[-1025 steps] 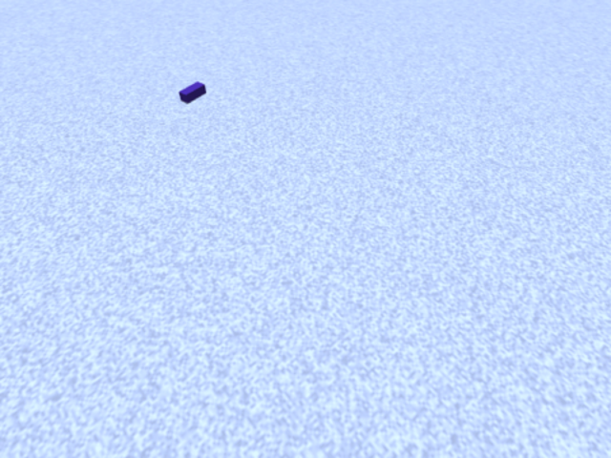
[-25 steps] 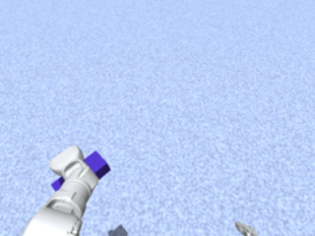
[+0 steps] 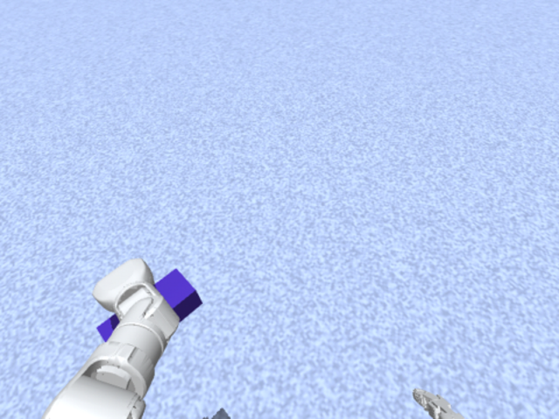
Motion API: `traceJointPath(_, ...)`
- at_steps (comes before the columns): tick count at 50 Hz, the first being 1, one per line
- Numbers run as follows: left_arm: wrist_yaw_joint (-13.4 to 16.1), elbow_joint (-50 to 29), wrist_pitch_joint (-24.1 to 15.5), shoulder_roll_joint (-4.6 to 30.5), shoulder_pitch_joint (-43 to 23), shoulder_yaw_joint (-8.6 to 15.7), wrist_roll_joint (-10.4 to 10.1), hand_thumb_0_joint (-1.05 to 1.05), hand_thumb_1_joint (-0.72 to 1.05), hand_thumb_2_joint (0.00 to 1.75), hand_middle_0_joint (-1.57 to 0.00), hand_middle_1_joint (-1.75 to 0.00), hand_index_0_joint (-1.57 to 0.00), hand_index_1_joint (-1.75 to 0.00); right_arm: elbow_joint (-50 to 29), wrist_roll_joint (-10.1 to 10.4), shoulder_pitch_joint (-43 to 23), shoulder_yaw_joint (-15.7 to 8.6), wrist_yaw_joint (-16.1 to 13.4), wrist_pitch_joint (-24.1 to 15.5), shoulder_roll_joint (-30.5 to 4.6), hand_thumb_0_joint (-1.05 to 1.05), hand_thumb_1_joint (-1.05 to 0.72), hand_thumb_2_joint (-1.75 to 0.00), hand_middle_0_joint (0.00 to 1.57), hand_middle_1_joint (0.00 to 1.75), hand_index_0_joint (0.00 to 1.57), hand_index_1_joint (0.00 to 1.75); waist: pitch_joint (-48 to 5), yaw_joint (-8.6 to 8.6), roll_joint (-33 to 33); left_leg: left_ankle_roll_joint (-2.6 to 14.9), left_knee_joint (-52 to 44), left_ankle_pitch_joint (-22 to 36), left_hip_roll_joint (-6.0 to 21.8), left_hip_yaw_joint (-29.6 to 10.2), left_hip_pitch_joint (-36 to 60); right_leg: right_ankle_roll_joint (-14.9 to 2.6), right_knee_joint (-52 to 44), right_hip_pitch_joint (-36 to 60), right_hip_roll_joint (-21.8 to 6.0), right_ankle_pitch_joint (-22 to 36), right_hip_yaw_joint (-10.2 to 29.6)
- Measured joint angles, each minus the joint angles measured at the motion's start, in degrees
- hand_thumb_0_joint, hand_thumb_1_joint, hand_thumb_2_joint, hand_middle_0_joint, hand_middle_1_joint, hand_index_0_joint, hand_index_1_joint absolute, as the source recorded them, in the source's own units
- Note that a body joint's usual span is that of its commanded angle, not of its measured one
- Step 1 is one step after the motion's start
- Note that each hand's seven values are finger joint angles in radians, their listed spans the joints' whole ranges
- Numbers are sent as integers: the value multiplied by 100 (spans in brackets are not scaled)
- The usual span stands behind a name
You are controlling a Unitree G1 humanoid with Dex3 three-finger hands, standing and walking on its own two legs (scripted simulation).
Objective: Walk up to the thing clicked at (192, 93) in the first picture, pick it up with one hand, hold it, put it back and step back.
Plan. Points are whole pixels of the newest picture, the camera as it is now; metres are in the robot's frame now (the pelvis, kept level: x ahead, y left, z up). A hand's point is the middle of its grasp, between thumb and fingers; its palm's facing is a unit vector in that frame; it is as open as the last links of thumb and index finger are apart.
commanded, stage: hold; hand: left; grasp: from above
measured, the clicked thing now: (152, 314) +0.32 +0.24 -0.11
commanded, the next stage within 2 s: crouch in 1.04 s
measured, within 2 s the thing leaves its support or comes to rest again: neither
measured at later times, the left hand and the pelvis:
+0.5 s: hand (136, 312) +0.29 +0.23 -0.04, palm faces -0.28 -0.34 -0.90, open 9.3 cm; pelvis -0.01 +0.00 +0.00, yaw +0 degrees
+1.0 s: hand (137, 316) +0.29 +0.23 -0.04, palm faces -0.29 -0.33 -0.90, open 9.3 cm; pelvis -0.01 +0.00 +0.00, yaw +0 degrees
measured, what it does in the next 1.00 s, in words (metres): stands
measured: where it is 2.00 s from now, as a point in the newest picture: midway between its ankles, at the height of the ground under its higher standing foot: outside the picture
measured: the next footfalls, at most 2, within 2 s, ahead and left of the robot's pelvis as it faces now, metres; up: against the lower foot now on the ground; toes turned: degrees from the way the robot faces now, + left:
none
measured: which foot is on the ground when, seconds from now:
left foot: down 0.00-1.00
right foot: down 0.00-1.00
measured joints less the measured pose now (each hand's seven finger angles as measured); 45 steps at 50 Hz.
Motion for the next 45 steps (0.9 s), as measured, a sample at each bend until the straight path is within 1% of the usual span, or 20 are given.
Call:
traceJointPath(7, -60, -111, 104, -8, 47, -50, 33, 1, 13, 39, -75, -45, -75, -46, -30, -5, -67, 4, 22, -4, -18, 1, -91, -90, 20, 30, 20, 30, 22, 25, 8, 0, -72, 41, -2, 9, 96, -1, -67, 90, 2, 41, 7)
traceJointPath(11, -101, -237, 174, -18, 85, -63, 2, 1, 13, 40, -75, -46, -75, -47, -47, -2, -104, 19, 28, -1, -25, 1, -91, -90, 20, 30, 20, 30, 38, 45, 11, 6, -102, 63, -7, 3, 138, 3, -102, 138, -2, 63, 1)
traceJointPath(21, -227, -511, 287, 7, 210, -133, 36, 1, 11, 41, -76, -45, -76, -47, -113, -1, -195, 57, 27, 11, -10, 1, -91, -90, 20, 30, 20, 30, 64, 88, 32, 11, -120, 89, -11, 2, 211, 7, -133, 218, -5, 95, 2)
traceJointPath(26, -296, -648, 387, 11, 248, -195, 20, 1, 11, 41, -76, -45, -76, -47, -122, 7, -241, 85, 9, -1, -2, 1, -91, -90, 20, 30, 20, 30, 74, 113, 48, 17, -118, 97, -17, -7, 229, 13, -146, 248, -10, 108, -5)
traceJointPath(30, -329, -646, 434, -6, 239, -241, 45, 1, 11, 40, -76, -45, -76, -47, -131, 4, -281, 108, 13, -22, 13, 1, -91, -90, 20, 30, 20, 30, 87, 117, 33, 23, -113, 105, -27, -13, 227, 17, -140, 249, -20, 113, -10)
traceJointPath(40, -272, -647, 455, -56, 282, -256, 87, 1, 11, 39, -77, -46, -77, -48, -139, -11, -304, 129, 27, -92, 32, 1, -91, -90, 20, 30, 20, 30, 123, 108, 1, 26, -52, 93, -25, -24, 164, 21, -115, 205, -18, 118, -16)
traceJointPath(45, -235, -671, 458, -64, 293, -251, 67, 1, 10, 39, -77, -47, -77, -49, -114, -15, -283, 111, 24, -104, 30, 1, -91, -90, 20, 30, 20, 30, 124, 112, 9, 26, -18, 72, -18, -17, 134, 23, -102, 181, -12, 113, -8)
